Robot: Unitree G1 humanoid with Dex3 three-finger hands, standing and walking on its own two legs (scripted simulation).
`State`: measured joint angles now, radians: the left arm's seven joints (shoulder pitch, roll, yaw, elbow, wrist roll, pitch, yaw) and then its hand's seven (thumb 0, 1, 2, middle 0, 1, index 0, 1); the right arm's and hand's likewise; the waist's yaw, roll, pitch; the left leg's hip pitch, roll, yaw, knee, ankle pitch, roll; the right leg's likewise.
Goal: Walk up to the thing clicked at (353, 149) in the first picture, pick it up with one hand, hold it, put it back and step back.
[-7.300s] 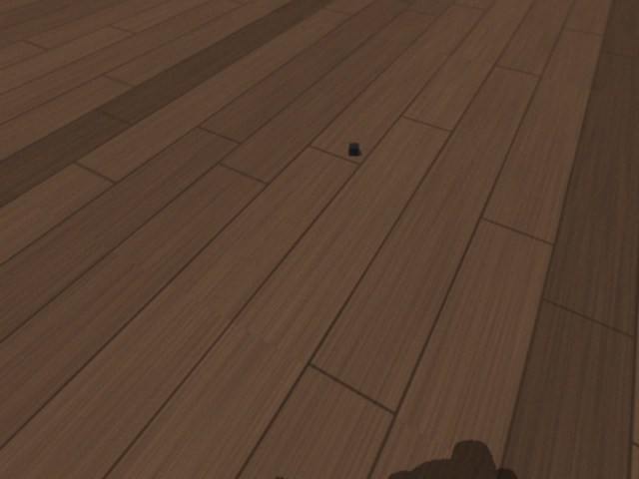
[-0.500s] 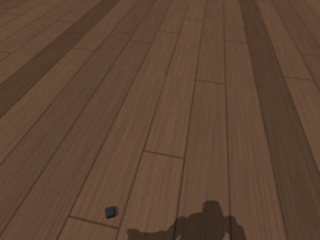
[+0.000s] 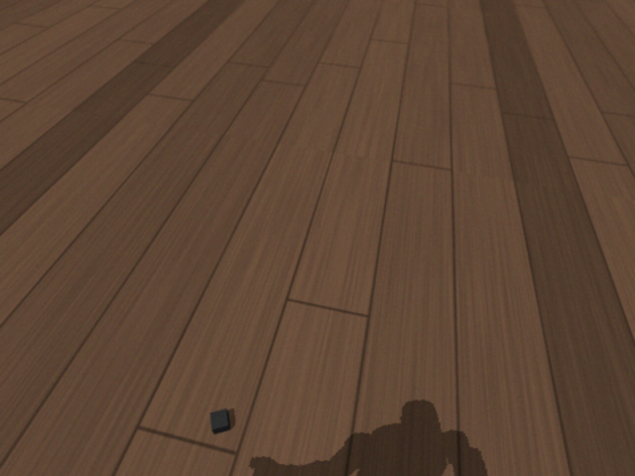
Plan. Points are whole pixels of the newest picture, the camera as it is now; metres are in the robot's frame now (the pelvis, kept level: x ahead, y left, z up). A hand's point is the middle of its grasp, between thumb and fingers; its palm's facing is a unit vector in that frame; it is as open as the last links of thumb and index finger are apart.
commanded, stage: stand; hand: left
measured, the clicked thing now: (220, 421) +0.40 +0.26 -0.76
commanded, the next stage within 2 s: none
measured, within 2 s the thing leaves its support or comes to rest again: neither
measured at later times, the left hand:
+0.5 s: hand out of the picture +0.08 +0.26 -0.16, palm faces -0.03 -0.94 -0.35, open 7.4 cm
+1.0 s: hand out of the picture +0.08 +0.25 -0.16, palm faces -0.03 -0.94 -0.34, open 7.4 cm
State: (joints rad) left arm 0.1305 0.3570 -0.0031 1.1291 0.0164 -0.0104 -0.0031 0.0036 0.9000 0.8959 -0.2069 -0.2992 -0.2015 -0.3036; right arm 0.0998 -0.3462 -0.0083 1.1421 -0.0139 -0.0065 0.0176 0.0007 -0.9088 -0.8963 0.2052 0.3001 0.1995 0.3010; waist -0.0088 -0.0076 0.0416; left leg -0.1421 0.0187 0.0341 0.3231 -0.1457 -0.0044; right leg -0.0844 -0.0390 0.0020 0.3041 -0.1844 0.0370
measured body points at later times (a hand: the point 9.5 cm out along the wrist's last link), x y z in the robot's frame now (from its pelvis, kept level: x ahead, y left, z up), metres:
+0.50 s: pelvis +0.01 +0.00 +0.00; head +0.02 +0.00 +0.45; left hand +0.08 +0.30 -0.13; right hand +0.09 -0.30 -0.13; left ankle +0.02 +0.12 -0.75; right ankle -0.01 -0.14 -0.75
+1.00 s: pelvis +0.02 +0.00 +0.00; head +0.03 +0.00 +0.45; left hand +0.09 +0.30 -0.13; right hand +0.10 -0.30 -0.13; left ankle +0.02 +0.12 -0.75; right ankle -0.01 -0.14 -0.75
